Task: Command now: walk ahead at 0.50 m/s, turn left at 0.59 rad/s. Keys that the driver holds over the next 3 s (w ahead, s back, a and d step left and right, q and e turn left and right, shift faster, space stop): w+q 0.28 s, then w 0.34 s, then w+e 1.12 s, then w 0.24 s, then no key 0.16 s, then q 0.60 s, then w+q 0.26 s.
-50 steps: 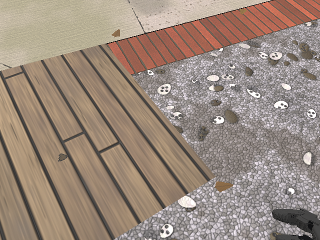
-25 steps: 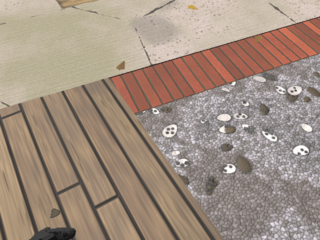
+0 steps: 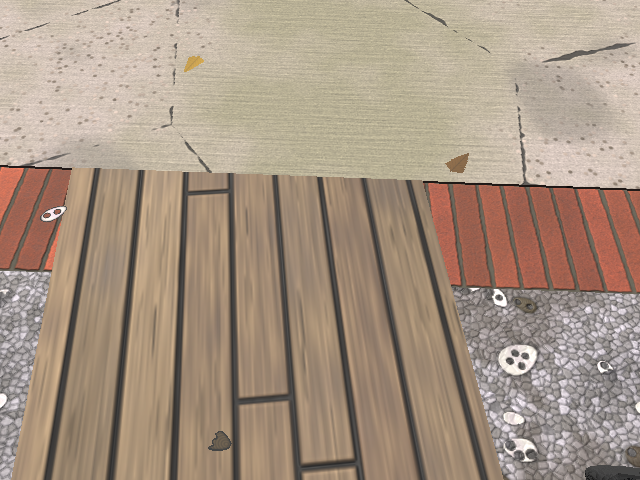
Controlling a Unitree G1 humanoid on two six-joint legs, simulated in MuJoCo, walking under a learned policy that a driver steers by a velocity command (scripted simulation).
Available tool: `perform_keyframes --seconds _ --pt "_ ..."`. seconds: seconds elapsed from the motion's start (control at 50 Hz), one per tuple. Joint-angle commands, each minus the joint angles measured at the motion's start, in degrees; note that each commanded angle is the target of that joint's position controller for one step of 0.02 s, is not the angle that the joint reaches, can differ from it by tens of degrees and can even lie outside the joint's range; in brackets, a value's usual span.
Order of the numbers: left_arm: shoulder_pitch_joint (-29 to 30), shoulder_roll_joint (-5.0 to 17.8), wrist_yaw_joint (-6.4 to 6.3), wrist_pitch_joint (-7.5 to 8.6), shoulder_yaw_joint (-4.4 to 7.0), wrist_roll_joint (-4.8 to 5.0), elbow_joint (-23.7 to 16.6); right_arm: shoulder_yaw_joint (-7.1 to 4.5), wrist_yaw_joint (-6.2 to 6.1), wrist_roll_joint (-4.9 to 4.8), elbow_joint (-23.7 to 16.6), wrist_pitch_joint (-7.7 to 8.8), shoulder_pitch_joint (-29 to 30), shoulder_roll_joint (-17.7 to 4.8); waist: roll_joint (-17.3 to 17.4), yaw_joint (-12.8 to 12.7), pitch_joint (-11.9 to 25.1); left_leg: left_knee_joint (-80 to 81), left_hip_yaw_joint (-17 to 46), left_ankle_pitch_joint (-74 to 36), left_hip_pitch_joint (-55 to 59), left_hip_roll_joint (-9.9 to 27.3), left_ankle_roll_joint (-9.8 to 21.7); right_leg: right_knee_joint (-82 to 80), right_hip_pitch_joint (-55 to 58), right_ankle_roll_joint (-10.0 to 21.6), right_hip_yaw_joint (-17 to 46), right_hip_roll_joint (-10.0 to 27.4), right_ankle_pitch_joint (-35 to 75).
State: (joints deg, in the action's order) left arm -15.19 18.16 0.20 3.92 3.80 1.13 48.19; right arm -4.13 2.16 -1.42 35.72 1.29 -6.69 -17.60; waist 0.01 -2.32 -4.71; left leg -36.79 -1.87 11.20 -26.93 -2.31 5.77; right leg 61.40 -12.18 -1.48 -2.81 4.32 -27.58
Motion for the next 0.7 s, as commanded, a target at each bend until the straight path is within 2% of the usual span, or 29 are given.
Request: perform_keyframes --seconds 0.02,0.04,0.06,0.12,0.18,0.24,0.28,0.32,0.38,0.4,0.42,0.44,0.46,0.48,0.5,0.52,0.54,0.56,0.6,0.66,0.7 --pt "5.7 7.2 0.11 3.98 0.8 0.56 -8.1 -2.62 -0.19 0.48 -0.9 1.96 -11.4 -9.1 1.1 5.6 10.6 21.4 32.3 4.7 33.0 16.9 11.9 10.5 -32.8 2.1 7.2 1.2 5.4" --pt "4.9 7.5 -0.27 3.76 1.14 -0.92 -7.5 -2.09 -0.46 0.7 -1.4 2.08 -8.0 -7.4 1.3 3.5 8.8 21.8 27.5 -1.3 26.8 14.8 10.9 5.6 -28.7 1.6 7.6 2.8 8.2" --pt "3.9 7.5 -0.14 3.14 1.29 -1.3 -7.1 -1.73 -0.76 1.34 -2.2 2.09 -6.2 -6.8 3.0 1.9 7.9 23.0 25.3 -4.9 22.5 13.3 10.6 3.8 -25.3 1.2 7.8 3.5 10.2" --pt "4.3 5.6 -0.17 1.66 1.09 -2.09 -7.4 -1.94 -1.67 1.1 -1.7 2.51 -6.7 -7.5 2.4 1.2 6.7 24.9 20.9 -12.7 16.8 11.5 11.4 -2.6 -23.2 -1.3 6.4 2.4 14.5" --pt "10.8 3.7 -0.19 1.42 0.42 -2.12 -9.4 -2.23 -2.69 0.77 -0.1 2.38 -9.6 -8.5 2.5 3.3 4.4 24.9 17.8 -12.2 15.2 9.1 9.6 -14.6 -24.1 -2.9 6.4 0.6 24.8" --pt "16.7 2.5 0.5 1.91 -0.19 -1.55 -11.0 -2.37 -3.18 0.4 1.3 1.95 -12.0 -8.8 3.8 5.6 3.2 24.2 16.9 -7.6 13.4 7.5 7.2 -25.7 -20.0 -2.9 6.0 -2.1 32.9" --pt "19.4 2.8 1.03 2.33 -0.2 -1.03 -12.1 -2.49 -3.26 0.11 2.5 1.78 -14.0 -9.0 4.1 6.6 2.7 23.0 19.0 -5.8 14.2 8.4 6.8 -29.1 -18.3 -2.3 6.5 -3.0 34.4" --pt "19.8 3.7 1.68 2.81 -0.02 -0.9 -12.3 -2.2 -3.41 0.06 3.6 1.56 -15.2 -8.0 4.5 6.8 3.0 20.1 20.7 -5.4 18.3 10.0 6.4 -31.9 -18.3 -1.2 7.2 -2.9 33.8" --pt "17.6 5.0 2.1 3.38 0.51 -1.0 -12.0 -2.16 -3.6 0.43 4.8 1.01 -15.9 -7.7 6.8 5.7 3.0 16.1 23.4 -10.9 23.1 12.3 5.5 -33.3 -15.8 1.3 6.4 -3.1 26.8" --pt "14.5 5.5 1.89 3.56 0.92 -1.13 -11.2 -2.09 -3.5 0.44 4.9 0.8 -15.4 -7.5 7.4 3.9 4.0 13.4 23.2 -16.4 23.6 11.7 4.8 -35.0 -11.6 2.7 4.9 -3.9 25.1" --pt "8.8 7.1 1.53 3.8 1.83 -1.54 -9.8 -1.53 -3.28 0.64 4.7 0.75 -14.9 -6.1 6.6 1.1 7.8 6.4 21.2 -22.9 23.0 8.7 3.4 -36.3 -2.7 4.7 4.4 -3.8 25.8" --pt "0.0 9.8 1.23 3.93 2.49 -2.3 -8.9 -0.52 -3.16 1.44 3.7 0.78 -14.8 -4.1 2.4 -2.7 16.4 -8.1 18.0 -16.8 16.2 5.6 1.3 -33.8 12.5 8.5 12.3 4.1 26.8" --pt "-6.9 14.2 1.44 3.23 3.96 -2.49 -6.3 0.54 -3.09 -0.15 3.7 1.41 -23.3 -0.5 -15.1 -0.7 24.1 -28.4 11.4 9.7 -5.0 -3.6 -3.7 -38.0 32.7 18.3 37.7 15.8 14.0" --pt "-7.7 9.3 2.04 3.05 2.8 -0.45 -5.6 0.24 -3.2 -0.49 4.4 1.91 -22.5 -4.3 -14.1 -1.8 21.7 -35.8 14.0 21.5 -13.6 -2.2 -4.1 -44.2 32.8 18.4 48.2 17.9 0.4" --pt "-4.5 6.1 1.85 2.77 1.85 -0.14 -6.1 -0.71 -3.09 -0.76 3.7 2.06 -15.7 -7.7 -7.9 -2.8 13.0 -38.0 14.0 17.1 -16.9 0.4 -4.0 -45.4 25.7 15.9 40.7 16.0 -1.8" --pt "-1.0 5.4 1.65 2.31 1.36 -0.9 -6.8 -0.56 -3.15 -0.22 2.6 2.18 -11.3 -7.5 -3.7 -1.8 8.7 -36.7 11.2 13.1 -15.8 2.8 -4.0 -46.2 18.6 14.3 33.6 13.7 3.0" --pt "1.0 4.3 1.56 2.01 0.94 -1.29 -6.6 -0.59 -2.97 0.69 1.8 2.48 -8.4 -6.8 -2.4 -0.7 4.7 -32.8 9.8 10.1 -15.2 4.6 -4.1 -47.7 12.3 14.2 28.7 11.4 9.0" --pt "1.9 3.4 1.38 2.15 0.48 -1.83 -6.6 -0.68 -2.75 0.95 1.9 2.56 -8.6 -6.0 -3.8 0.9 4.3 -29.8 9.3 7.7 -12.4 6.6 -4.1 -48.8 8.9 13.5 25.2 9.7 13.9" --pt "1.6 3.1 1.32 2.38 0.31 -1.46 -5.9 -0.24 -2.45 0.77 2.6 2.39 -10.1 -3.7 -5.7 1.9 4.9 -25.8 7.6 6.5 -9.3 7.6 -4.7 -50.8 6.3 13.9 20.8 7.9 20.0" --pt "-0.4 5.7 0.96 2.38 0.89 -0.46 -4.6 0.65 -2.5 1.66 0.6 2.63 -5.0 -1.8 -4.7 1.1 3.5 -15.9 5.7 2.4 -10.7 8.4 -6.1 -53.1 4.7 15.4 17.5 7.8 26.2" --pt "-1.6 6.7 0.56 1.81 1.21 -0.17 -4.1 1.12 -2.21 1.69 -0.2 3.23 -1.1 -0.9 -4.2 0.1 3.1 -7.4 5.1 -4.3 -8.8 7.5 -6.8 -53.4 4.0 14.6 14.9 6.2 27.5"
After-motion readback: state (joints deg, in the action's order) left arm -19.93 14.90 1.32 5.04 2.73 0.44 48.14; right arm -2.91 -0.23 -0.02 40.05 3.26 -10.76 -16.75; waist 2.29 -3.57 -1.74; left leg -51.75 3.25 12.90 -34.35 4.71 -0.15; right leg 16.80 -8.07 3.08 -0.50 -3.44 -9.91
